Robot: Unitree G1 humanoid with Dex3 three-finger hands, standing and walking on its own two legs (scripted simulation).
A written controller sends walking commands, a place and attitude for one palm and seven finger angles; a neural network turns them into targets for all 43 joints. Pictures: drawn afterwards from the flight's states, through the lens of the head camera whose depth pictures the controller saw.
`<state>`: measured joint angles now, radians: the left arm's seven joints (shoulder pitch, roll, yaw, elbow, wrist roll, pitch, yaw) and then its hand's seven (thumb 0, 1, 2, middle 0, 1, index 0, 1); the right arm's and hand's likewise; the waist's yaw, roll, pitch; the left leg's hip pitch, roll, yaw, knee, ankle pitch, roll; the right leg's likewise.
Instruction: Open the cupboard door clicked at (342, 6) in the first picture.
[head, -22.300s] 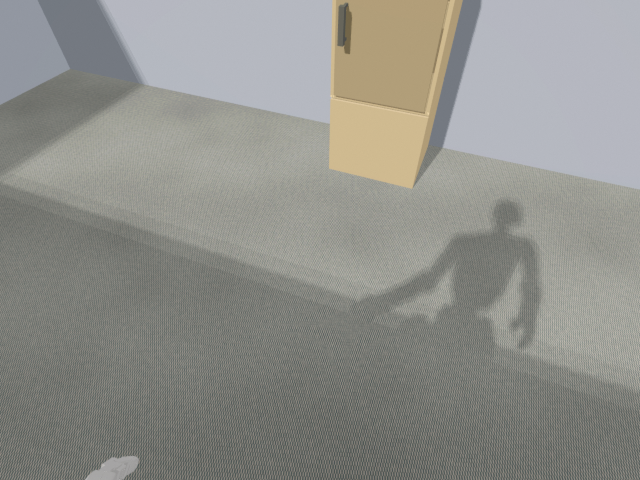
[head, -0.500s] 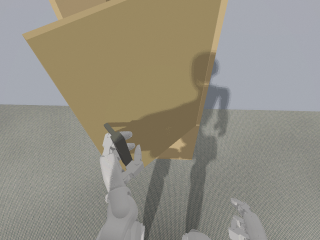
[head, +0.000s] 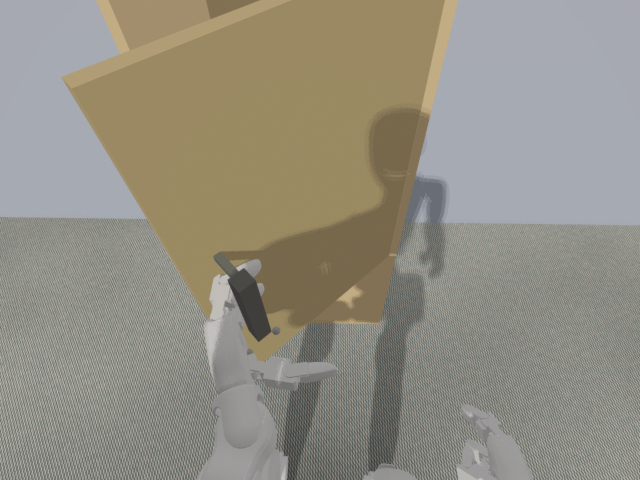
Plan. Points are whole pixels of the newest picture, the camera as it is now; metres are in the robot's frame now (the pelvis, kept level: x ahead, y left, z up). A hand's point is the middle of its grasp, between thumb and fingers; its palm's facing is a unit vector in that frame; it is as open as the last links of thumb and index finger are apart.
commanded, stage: open thumb and fingers to let go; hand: left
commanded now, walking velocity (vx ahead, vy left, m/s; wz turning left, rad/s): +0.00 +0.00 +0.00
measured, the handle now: (242, 297) +0.33 +0.11 +0.04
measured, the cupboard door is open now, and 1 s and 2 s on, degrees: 44 48 48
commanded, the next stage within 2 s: slide the hand sideways off the handle in 0.10 s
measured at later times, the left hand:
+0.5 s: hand (273, 365) +0.25 +0.07 +0.04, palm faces -0.11 -0.99 +0.07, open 16.2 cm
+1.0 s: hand (239, 401) +0.21 +0.10 +0.04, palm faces -0.05 -1.00 +0.01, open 16.1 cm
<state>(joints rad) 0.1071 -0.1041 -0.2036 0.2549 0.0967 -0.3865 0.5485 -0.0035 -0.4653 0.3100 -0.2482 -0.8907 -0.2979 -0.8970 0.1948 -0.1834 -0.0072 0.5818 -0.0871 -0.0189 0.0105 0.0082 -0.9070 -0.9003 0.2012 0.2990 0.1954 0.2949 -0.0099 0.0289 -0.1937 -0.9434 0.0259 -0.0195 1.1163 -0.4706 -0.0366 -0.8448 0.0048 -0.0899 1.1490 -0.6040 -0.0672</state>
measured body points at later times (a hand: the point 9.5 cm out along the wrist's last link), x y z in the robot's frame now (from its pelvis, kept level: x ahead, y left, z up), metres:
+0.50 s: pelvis -0.01 +0.02 -0.01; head +0.05 +0.00 +0.44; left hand +0.25 +0.12 +0.04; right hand +0.15 -0.21 -0.11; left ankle +0.04 +0.14 -0.65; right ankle -0.02 -0.08 -0.65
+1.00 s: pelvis -0.01 +0.02 -0.02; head +0.06 +0.01 +0.43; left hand +0.21 +0.15 +0.04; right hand +0.18 -0.20 -0.10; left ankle +0.04 +0.14 -0.65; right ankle -0.02 -0.08 -0.65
